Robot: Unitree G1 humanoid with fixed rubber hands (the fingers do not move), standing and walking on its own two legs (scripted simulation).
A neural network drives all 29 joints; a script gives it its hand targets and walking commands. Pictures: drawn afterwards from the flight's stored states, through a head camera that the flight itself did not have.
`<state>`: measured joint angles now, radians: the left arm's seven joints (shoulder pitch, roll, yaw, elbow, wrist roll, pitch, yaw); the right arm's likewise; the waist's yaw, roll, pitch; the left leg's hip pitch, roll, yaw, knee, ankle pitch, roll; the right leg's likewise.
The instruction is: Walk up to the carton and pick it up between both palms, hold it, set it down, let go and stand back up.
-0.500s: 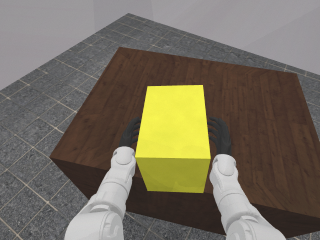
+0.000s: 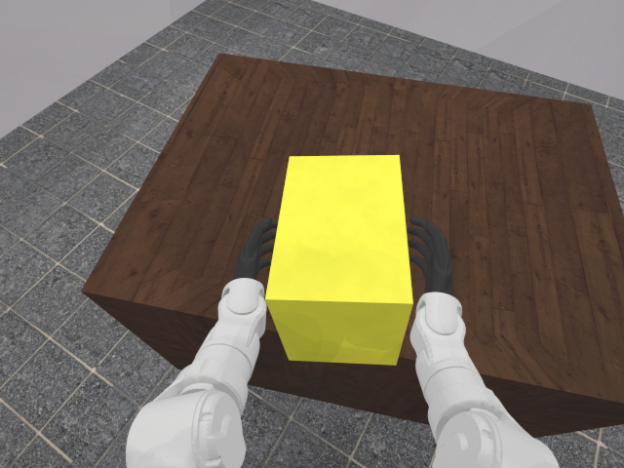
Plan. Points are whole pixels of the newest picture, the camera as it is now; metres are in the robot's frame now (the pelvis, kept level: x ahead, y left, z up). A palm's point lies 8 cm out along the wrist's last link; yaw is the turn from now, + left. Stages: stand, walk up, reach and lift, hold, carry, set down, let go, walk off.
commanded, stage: set down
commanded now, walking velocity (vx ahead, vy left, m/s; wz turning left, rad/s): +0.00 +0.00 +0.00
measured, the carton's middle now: (342, 260) +0.42 -0.06 -0.05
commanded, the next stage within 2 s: none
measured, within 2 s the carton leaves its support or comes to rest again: rests again in 0.64 s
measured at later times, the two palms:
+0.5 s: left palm (248, 279) +0.40 +0.08 -0.04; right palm (430, 291) +0.35 -0.17 -0.02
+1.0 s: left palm (252, 284) +0.39 +0.07 -0.04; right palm (432, 304) +0.34 -0.18 -0.04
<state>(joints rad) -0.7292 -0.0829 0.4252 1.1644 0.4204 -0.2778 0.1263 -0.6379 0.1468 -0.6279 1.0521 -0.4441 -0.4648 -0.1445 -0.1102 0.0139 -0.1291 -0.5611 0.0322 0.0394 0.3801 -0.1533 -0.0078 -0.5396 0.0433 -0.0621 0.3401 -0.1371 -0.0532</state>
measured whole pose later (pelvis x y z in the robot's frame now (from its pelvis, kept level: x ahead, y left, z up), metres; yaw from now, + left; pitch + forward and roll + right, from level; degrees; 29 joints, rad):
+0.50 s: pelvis +0.00 +0.01 -0.01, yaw +0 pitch +22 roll -1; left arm -0.73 -0.09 0.42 1.17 0.42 -0.36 0.14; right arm -0.64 0.14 -0.65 1.10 -0.43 -0.56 -0.15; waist -0.11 0.01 -0.15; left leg -0.66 0.03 0.03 0.45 -0.18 0.00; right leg -0.63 0.04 -0.07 0.37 -0.14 -0.05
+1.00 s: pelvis -0.02 +0.01 -0.01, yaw +0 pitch +25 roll -1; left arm -0.77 -0.09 0.47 1.21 0.45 -0.44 0.14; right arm -0.67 0.15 -0.74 1.11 -0.48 -0.57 -0.13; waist -0.11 0.02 -0.16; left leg -0.77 0.04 0.03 0.51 -0.17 0.00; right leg -0.74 0.04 -0.08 0.45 -0.15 -0.05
